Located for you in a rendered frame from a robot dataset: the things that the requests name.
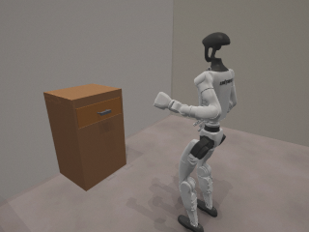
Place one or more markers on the handle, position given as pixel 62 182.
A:
pixel 107 111

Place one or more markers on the robot left forearm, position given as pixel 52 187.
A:
pixel 197 112

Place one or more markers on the robot left upper arm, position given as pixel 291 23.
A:
pixel 204 83

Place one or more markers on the robot right upper arm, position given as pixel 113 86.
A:
pixel 233 96

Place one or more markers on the robot left hand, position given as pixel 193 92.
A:
pixel 162 101

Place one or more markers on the drawer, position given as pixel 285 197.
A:
pixel 87 115

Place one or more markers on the robot right hand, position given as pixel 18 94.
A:
pixel 202 125

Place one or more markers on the right robot shin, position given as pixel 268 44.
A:
pixel 206 188

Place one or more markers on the cabinet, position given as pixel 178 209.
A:
pixel 89 154

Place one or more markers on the robot right thigh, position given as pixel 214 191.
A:
pixel 203 169

